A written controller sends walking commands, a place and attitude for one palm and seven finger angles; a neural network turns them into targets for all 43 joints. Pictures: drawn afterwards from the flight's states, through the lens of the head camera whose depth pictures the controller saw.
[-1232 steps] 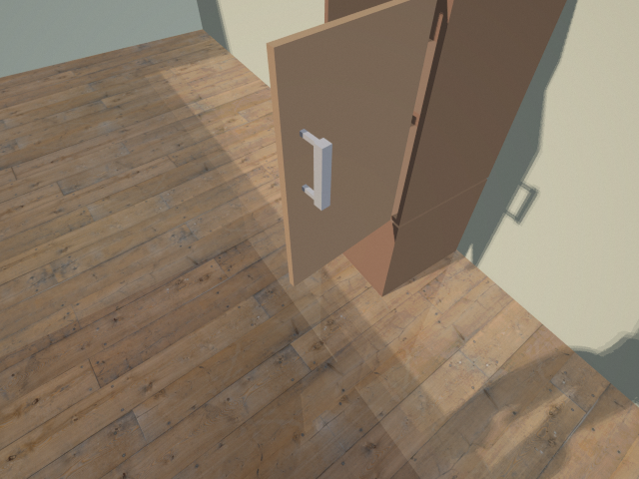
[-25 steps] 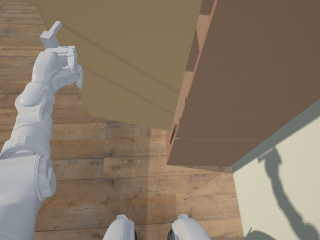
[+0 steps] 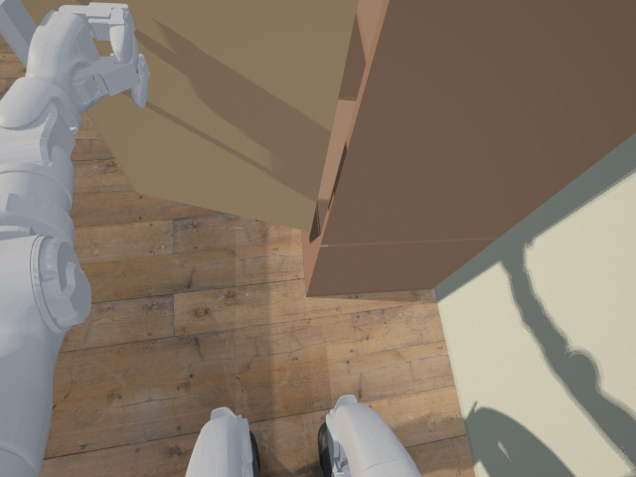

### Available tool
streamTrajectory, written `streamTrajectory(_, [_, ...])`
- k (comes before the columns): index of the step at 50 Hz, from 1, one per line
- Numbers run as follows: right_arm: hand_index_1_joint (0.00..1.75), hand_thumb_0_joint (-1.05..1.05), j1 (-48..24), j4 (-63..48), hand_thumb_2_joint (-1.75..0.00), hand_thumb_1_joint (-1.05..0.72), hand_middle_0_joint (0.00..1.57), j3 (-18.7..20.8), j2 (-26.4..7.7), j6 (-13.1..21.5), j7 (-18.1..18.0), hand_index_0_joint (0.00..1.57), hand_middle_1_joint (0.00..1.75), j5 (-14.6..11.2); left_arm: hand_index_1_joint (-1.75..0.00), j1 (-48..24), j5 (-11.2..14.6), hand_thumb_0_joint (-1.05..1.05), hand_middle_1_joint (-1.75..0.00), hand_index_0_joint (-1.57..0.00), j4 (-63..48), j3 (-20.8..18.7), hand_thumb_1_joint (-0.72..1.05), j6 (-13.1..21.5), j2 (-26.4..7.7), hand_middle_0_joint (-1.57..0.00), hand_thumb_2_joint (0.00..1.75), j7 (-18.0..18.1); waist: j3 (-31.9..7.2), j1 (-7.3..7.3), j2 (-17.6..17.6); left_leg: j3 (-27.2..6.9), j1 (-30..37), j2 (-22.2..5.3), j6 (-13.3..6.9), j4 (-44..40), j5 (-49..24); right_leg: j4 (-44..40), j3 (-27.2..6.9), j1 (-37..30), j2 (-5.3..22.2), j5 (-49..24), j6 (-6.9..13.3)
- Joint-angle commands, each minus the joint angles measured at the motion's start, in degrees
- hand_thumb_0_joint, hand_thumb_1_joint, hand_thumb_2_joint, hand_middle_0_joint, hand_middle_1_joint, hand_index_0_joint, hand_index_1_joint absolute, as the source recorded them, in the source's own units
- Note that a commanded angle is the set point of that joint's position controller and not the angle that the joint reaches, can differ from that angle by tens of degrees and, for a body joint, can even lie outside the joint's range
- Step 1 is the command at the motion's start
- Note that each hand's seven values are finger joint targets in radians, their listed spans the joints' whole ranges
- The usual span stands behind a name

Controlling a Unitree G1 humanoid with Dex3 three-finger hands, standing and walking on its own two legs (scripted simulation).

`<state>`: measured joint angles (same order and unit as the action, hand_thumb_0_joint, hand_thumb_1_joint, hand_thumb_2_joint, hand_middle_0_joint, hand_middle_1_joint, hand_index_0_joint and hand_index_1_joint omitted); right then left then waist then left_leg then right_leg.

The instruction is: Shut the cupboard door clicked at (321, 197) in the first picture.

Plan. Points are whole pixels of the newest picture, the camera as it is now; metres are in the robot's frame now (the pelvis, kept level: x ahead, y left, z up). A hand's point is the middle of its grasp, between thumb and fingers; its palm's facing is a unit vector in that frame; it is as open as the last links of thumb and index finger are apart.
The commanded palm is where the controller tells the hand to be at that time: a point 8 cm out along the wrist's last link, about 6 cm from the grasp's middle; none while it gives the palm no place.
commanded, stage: push the door shut along its arc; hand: left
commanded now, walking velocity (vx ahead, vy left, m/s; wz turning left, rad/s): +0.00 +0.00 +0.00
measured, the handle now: (49, 46) +0.60 +0.22 +0.11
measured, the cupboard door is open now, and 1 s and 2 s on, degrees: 74 62 62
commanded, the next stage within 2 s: pull the fist back off the door in 0.40 s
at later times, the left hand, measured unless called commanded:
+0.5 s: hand (146, 46) +0.59 +0.12 +0.12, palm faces -0.37 -0.93 -0.02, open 3.1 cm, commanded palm +0.61 +0.13 +0.11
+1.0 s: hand (156, 47) +0.58 +0.11 +0.13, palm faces +0.12 -0.99 +0.02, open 3.1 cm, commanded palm +0.53 +0.15 +0.11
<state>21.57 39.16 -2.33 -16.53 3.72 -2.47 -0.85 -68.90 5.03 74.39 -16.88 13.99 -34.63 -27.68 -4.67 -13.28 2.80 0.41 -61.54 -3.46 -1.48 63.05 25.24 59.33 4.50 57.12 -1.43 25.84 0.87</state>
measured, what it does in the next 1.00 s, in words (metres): stands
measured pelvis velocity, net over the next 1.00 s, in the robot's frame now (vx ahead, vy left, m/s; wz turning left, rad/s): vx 0.03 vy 0.00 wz -0.01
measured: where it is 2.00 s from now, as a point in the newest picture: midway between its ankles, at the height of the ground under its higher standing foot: outside the picture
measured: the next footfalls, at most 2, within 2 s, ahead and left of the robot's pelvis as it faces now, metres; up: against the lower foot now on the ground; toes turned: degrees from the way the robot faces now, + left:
none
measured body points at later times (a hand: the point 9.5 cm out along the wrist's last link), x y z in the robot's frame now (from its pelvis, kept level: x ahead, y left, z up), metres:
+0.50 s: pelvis +0.00 +0.01 -0.01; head +0.18 +0.03 +0.40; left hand +0.60 +0.17 +0.13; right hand -0.04 -0.26 -0.11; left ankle +0.04 +0.10 -0.66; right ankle +0.02 -0.12 -0.66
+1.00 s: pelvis +0.03 +0.00 +0.02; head +0.15 +0.00 +0.45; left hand +0.57 +0.16 +0.13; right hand -0.02 -0.24 -0.09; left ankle +0.03 +0.10 -0.66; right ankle +0.02 -0.12 -0.66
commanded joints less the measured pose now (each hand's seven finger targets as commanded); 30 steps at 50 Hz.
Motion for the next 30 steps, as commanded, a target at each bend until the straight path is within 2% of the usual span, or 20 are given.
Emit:
streamTrajectory(1, [0.3,0.0,12.22,-2.6,-0.9,-0.9,0.2,3.34,-11.02,0.64,-1.09,0.2,0.3,0.47,-1.5,-30.94,-0.11,0.0,-1.5,-1.3,-10.54,-4.38,0.9,2.85,-17.55,-1.3,0.9,1.09,-30.29,-2.26,6.88,-4.31,24.72,1.4,-1.22,-3.67,-17.95,-7.17,-3.14,-5.92,-1.59,-14.54,0.49])
streamTrajectory(3, [0.3,0.0,12.75,-2.67,-0.9,-0.9,0.2,3.33,-10.59,0.81,-0.95,0.2,0.3,0.84,-1.5,-31.82,-0.42,0.0,-1.5,-1.3,-11.12,-3.39,0.9,3.08,-16.09,-1.3,0.9,0.99,-31.66,-2.59,7.71,-4.41,25.85,1.62,-1.27,-3.15,-19.86,-6.59,-2.73,-5.88,-1.79,-16.05,0.58])
streamTrajectory(5, [0.3,0.0,13.18,-2.55,-0.9,-0.9,0.2,3.53,-11.02,0.49,-0.93,0.2,0.3,1.01,-1.5,-30.84,-1.13,0.0,-1.5,-1.3,-10.69,-4.7,0.9,2.76,-18.23,-1.3,0.9,0.51,-33.57,-2.1,8.12,-4.58,26.54,1.39,-1.02,-2.68,-21.37,-6.23,-2.77,-6.26,-1.87,-17.41,0.61])
streamTrajectory(6, [0.3,0.0,13.39,-2.81,-0.9,-0.9,0.2,3.67,-11.06,0.38,-0.95,0.2,0.3,0.99,-1.5,-31.64,-1.0,0.0,-1.5,-1.3,-11.62,-4.43,0.9,2.52,-18.03,-1.3,0.9,0.12,-34.73,-2.35,7.68,-4.39,26.41,1.4,-1.14,-2.44,-21.73,-6.12,-2.98,-6.7,-1.92,-18.15,0.46])
streamTrajectory(7, [0.3,0.0,13.26,-2.59,-0.9,-0.9,0.2,3.73,-10.96,0.27,-0.95,0.2,0.3,0.94,-1.5,-31.77,-1.21,0.0,-1.5,-1.3,-10.57,-3.17,0.9,1.98,-16.7,-1.3,0.9,-0.28,-33.65,-2.83,7.96,-4.38,26.24,1.46,-1.07,-2.41,-21.23,-6.28,-2.76,-5.91,-1.92,-17.73,0.49])
streamTrajectory(8, [0.3,0.0,13.9,-2.39,-0.9,-0.9,0.2,3.59,-10.69,0.43,-1.06,0.2,0.3,1.0,-1.5,-33.35,-0.69,0.0,-1.5,-1.3,-10.45,-2.07,0.9,1.9,-14.88,-1.3,0.9,-0.59,-33.04,-3.94,6.12,-4.55,26.34,1.5,-1.38,-2.42,-21.47,-6.34,-2.42,-5.65,-2.15,-17.95,0.39])
streamTrajectory(10, [0.3,0.0,13.93,-1.65,-0.9,-0.9,0.2,3.93,-11.2,0.19,-1.14,0.2,0.3,1.01,-1.5,-34.39,-1.28,0.0,-1.5,-1.3,-9.37,-1.21,0.9,1.04,-14.37,-1.3,0.9,-0.96,-31.69,-4.56,7.4,-5.16,27.57,1.08,-1.1,-2.21,-20.45,-6.58,-2.04,-1.97,-2.11,-15.82,0.46])
streamTrajectory(13, [0.3,0.0,14.64,-0.8,-0.9,-0.9,0.2,3.82,-11.07,0.49,-1.28,0.2,0.3,1.21,-1.5,-38.95,-1.03,0.0,-1.5,-1.3,-10.88,0.3,0.9,0.62,-12.75,-1.3,0.9,-1.0,-32.22,-5.54,10.12,-5.39,29.96,1.02,-1.17,-1.7,-21.61,-6.24,-1.52,0.85,-2.18,-15.22,0.73])
streamTrajectory(14, [0.3,0.0,14.64,-0.49,-0.9,-0.9,0.2,3.92,-11.24,0.61,-1.27,0.2,0.3,1.32,-1.5,-39.79,-1.17,0.0,-1.5,-1.3,-10.9,0.2,0.9,0.58,-12.95,-1.3,0.9,-1.05,-33.23,-5.24,11.45,-5.77,31.01,0.84,-0.91,-1.35,-22.55,-5.93,-1.6,1.93,-2.13,-15.31,0.75])
streamTrajectory(15, [0.3,0.0,14.69,-0.07,-0.9,-0.9,0.2,3.9,-11.31,0.57,-1.09,0.2,0.3,1.51,-1.5,-39.06,-1.41,0.0,-1.5,-1.3,-9.06,1.29,0.9,0.11,-11.31,-1.3,0.9,-0.97,-31.66,-5.61,11.47,-6.59,31.74,0.71,-0.67,-1.49,-22.95,-5.76,-0.98,3.79,-2.24,-14.53,1.05])
streamTrajectory(18, [0.3,0.0,15.07,0.65,-0.9,-0.9,0.2,3.97,-11.2,0.99,-1.1,0.2,0.3,1.85,-1.5,-41.81,-0.82,0.0,-1.5,-1.3,-10.08,3.02,0.9,-0.23,-7.73,-1.3,0.9,-0.77,-31.51,-6.78,12.17,-6.97,33.94,0.56,-0.89,-1.12,-23.87,-5.46,-0.28,6.93,-2.37,-13.65,1.1])
streamTrajectory(19, [0.3,0.0,15.04,0.9,-0.9,-0.9,0.2,3.98,-11.48,1.12,-1.12,0.2,0.3,1.93,-1.5,-43.13,-0.96,0.0,-1.5,-1.3,-10.28,2.53,0.9,-0.19,-8.93,-1.3,0.9,-0.79,-32.33,-6.69,12.3,-7.24,34.11,0.37,-0.7,-0.92,-23.77,-5.19,-0.37,7.03,-2.28,-13.61,1.0])
streamTrajectory(22, [0.3,0.0,14.82,1.19,-0.9,-0.9,0.2,3.97,-11.49,1.12,-0.93,0.2,0.3,2.17,-1.5,-43.74,-1.19,0.0,-1.5,-1.3,-9.81,2.98,0.9,-0.93,-8.31,-1.3,0.9,-0.85,-33.25,-6.89,12.69,-6.97,33.46,0.71,-0.82,-0.15,-23.74,-4.77,-0.17,7.05,-2.41,-13.81,1.27])
streamTrajectory(24, [0.3,0.0,14.97,1.26,-0.9,-0.9,0.2,3.97,-11.5,1.29,-0.96,0.2,0.3,2.14,-1.5,-45.48,-1.52,0.0,-1.5,-1.3,-10.97,3.34,0.9,-0.4,-8.25,-1.3,0.9,-0.66,-34.7,-6.76,14.51,-7.66,35.58,0.5,-0.52,0.07,-25.21,-3.94,-0.05,8.76,-2.33,-13.6,1.37])
streamTrajectory(25, [0.3,0.0,14.56,1.63,-0.9,-0.9,0.2,3.92,-11.42,1.25,-0.75,0.2,0.3,2.29,-1.5,-45.08,-1.69,0.0,-1.5,-1.3,-9.24,4.45,0.9,-1.04,-6.25,-1.3,0.9,-0.5,-33.18,-7.16,14.72,-7.92,35.34,0.55,-0.48,0.15,-24.67,-3.95,0.29,9.95,-2.36,-13.02,1.45])
streamTrajectory(26, [0.3,0.0,17.98,-0.51,-0.9,-0.9,0.2,2.84,-9.8,1.38,0.11,0.2,0.3,3.13,-1.5,-44.58,2.12,0.0,-1.5,-1.3,-10.36,-8.2,0.9,-2.59,-9.75,-1.3,0.9,10.64,-33.66,-4.0,14.81,-8.37,30.36,-0.44,0.02,-1.26,-22.83,-4.77,-0.48,5.72,-1.52,-12.92,0.93])
streamTrajectory(27, [0.3,0.0,17.93,-0.91,-0.9,-0.9,0.2,2.92,-9.79,1.41,1.28,0.2,0.3,3.48,-1.5,-41.93,0.43,0.0,-1.5,-1.3,-9.61,-6.19,0.9,-3.27,-7.72,-1.3,0.9,16.19,-34.63,-4.09,14.48,-8.52,29.74,-0.42,0.42,-2.02,-22.28,-4.27,-0.48,4.31,-1.44,-12.8,0.51])
streamTrajectory(28, [0.3,0.0,18.13,-1.33,-0.9,-0.9,0.2,3.25,-9.54,1.36,2.04,0.2,0.3,3.63,-1.5,-39.18,0.05,0.0,-1.5,-1.3,-9.22,-5.66,0.9,-3.34,-5.27,-1.3,0.9,19.56,-34.74,-3.75,12.96,-9.55,30.5,-0.56,0.78,-2.8,-22.8,-3.67,0.18,4.58,-1.45,-12.71,0.41])
streamTrajectory(29, [0.3,0.0,18.54,-1.69,-0.9,-0.9,0.2,3.68,-9.48,1.14,2.79,0.2,0.3,4.41,-1.5,-39.03,-0.04,0.0,-1.5,-1.3,-10.4,-6.01,0.9,-3.34,-2.63,-1.3,0.9,23.15,-35.08,-4.4,10.95,-9.56,30.95,-0.75,0.78,-2.88,-23.42,-3.96,0.37,4.63,-1.39,-13.15,-0.09])
streamTrajectory(30, [0.3,0.0,18.95,-2.17,-0.9,-0.9,0.2,3.91,-9.15,0.85,3.69,0.2,0.3,4.96,-1.5,-37.08,-1.08,0.0,-1.5,-1.3,-11.48,-6.04,0.9,-3.08,-1.02,-1.3,0.9,26.87,-35.01,-3.69,10.73,-9.09,30.81,-0.54,0.81,-3.19,-23.47,-4.47,0.44,3.66,-1.48,-13.16,-0.21])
